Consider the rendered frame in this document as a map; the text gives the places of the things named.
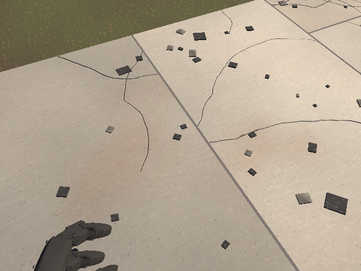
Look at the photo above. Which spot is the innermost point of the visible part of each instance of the left robot hand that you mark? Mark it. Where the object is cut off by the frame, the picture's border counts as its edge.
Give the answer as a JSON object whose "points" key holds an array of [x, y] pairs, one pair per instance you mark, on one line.
{"points": [[58, 254]]}

